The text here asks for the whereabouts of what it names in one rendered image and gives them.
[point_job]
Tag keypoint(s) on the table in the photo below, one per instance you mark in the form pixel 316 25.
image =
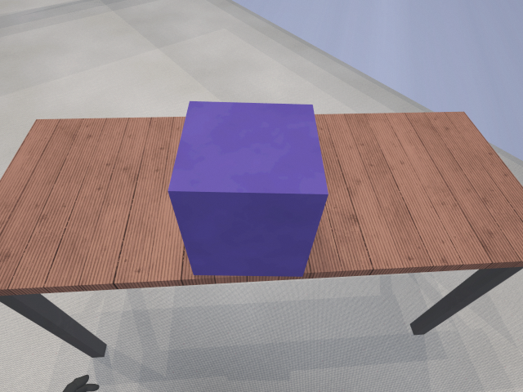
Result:
pixel 84 206

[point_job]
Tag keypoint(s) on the robot left hand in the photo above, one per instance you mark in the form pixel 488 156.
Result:
pixel 79 385

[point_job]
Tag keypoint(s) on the carton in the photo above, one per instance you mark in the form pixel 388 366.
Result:
pixel 248 188

